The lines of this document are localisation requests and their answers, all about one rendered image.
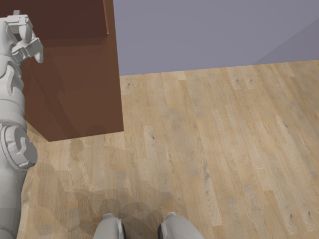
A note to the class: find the right robot thigh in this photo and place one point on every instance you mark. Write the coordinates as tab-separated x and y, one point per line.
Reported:
178	227

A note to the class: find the handle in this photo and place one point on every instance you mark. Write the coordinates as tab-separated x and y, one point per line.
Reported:
17	12

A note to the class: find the robot left forearm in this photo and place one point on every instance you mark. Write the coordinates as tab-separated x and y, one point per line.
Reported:
12	101

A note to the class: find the robot left shin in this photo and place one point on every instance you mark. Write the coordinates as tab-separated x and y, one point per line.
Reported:
106	216

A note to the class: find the drawer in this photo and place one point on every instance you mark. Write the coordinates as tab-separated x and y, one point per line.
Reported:
60	19

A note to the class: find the left robot upper arm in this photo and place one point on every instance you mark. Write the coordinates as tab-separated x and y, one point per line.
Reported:
17	155

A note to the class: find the left robot hand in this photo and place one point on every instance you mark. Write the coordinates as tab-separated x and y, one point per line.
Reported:
19	50

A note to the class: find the cabinet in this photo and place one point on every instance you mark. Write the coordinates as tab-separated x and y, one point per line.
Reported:
76	91

